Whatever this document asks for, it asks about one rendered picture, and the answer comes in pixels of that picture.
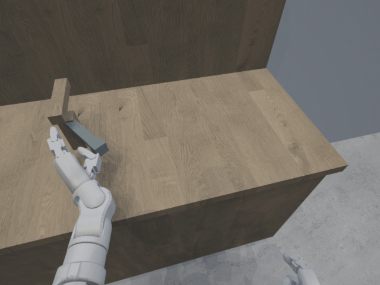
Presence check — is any tap lever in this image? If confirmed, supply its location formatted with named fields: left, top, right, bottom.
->
left=65, top=119, right=109, bottom=157

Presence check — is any robot right hand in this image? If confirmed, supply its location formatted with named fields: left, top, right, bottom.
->
left=283, top=253, right=321, bottom=285

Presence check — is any robot left hand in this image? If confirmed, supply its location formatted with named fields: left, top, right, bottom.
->
left=47, top=126, right=102, bottom=194

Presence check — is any counter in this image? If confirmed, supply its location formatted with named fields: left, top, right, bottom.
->
left=0, top=0, right=348, bottom=285

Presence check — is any robot left forearm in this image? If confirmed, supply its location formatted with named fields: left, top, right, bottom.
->
left=52, top=180, right=116, bottom=285

